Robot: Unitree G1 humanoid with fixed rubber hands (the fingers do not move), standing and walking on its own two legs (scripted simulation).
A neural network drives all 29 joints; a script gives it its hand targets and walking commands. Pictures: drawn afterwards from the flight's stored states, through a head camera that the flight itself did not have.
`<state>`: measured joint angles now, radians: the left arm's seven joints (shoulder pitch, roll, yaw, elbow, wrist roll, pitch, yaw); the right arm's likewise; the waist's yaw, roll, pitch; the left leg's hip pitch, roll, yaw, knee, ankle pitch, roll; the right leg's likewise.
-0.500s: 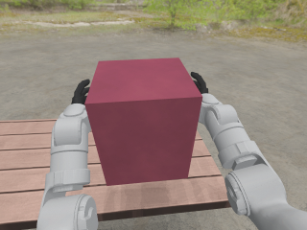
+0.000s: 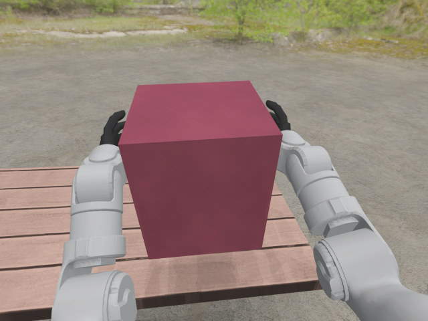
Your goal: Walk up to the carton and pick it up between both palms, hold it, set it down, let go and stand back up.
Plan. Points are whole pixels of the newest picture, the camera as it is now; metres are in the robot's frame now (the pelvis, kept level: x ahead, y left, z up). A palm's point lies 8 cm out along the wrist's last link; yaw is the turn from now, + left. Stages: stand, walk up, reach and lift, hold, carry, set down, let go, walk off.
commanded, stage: hold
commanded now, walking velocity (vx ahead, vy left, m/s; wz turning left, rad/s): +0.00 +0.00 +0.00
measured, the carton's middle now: (200, 167) +0.35 +0.00 +0.20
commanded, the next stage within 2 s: none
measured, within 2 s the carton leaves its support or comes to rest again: neither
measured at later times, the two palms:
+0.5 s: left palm (112, 152) +0.36 +0.16 +0.24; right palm (279, 139) +0.37 -0.15 +0.26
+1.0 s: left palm (112, 152) +0.36 +0.16 +0.24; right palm (279, 139) +0.37 -0.15 +0.26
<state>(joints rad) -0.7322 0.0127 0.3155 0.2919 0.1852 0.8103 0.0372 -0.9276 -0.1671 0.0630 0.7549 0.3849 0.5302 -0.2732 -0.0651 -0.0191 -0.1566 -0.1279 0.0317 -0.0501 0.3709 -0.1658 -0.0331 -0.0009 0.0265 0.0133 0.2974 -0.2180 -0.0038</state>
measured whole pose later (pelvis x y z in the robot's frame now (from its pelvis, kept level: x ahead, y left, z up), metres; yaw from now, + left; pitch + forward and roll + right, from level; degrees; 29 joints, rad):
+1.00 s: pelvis +0.00 +0.00 +0.00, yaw +0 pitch -4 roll -1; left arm -0.73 0.01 0.32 0.29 0.19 0.81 0.04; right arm -0.93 -0.17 0.06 0.75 0.38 0.54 -0.27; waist -0.06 -0.02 -0.16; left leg -0.13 0.03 -0.05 0.37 -0.17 -0.03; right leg 0.00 0.03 0.01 0.30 -0.22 0.00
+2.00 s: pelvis +0.00 +0.00 +0.00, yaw +0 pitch -4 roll -1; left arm -0.73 0.01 0.32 0.29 0.19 0.81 0.04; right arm -0.93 -0.17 0.06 0.75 0.39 0.54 -0.27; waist -0.06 -0.02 -0.16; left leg -0.13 0.03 -0.06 0.37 -0.17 -0.03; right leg 0.00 0.03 0.02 0.29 -0.22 0.00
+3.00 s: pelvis +0.00 +0.00 +0.00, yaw +0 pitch -4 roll -1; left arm -0.74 0.01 0.32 0.30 0.18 0.81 0.04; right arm -0.93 -0.17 0.06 0.75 0.39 0.54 -0.27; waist -0.06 -0.02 -0.16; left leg -0.13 0.03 -0.06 0.37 -0.17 -0.03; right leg 0.00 0.03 0.02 0.29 -0.21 0.00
